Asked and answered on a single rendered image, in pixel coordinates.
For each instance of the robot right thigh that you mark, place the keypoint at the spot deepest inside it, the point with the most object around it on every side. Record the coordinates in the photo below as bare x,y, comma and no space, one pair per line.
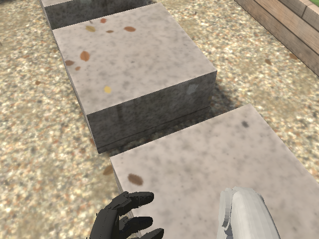
244,212

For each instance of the left robot hand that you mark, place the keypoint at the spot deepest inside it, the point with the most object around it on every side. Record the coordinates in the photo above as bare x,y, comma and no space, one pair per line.
109,226

